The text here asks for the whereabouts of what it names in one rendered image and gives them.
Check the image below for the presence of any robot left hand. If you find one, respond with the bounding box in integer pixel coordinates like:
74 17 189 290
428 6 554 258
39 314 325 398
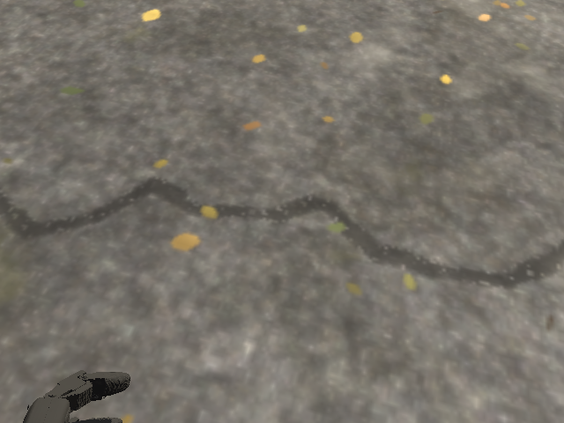
23 370 130 423

